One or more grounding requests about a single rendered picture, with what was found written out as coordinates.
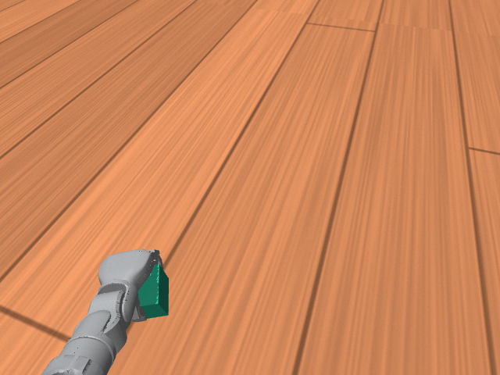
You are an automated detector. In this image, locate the left robot arm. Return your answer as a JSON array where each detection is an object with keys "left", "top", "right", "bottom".
[{"left": 41, "top": 279, "right": 138, "bottom": 375}]

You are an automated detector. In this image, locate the left robot hand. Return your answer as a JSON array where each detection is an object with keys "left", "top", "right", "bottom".
[{"left": 98, "top": 249, "right": 163, "bottom": 322}]

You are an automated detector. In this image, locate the cube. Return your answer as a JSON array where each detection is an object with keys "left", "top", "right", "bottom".
[{"left": 138, "top": 264, "right": 169, "bottom": 319}]

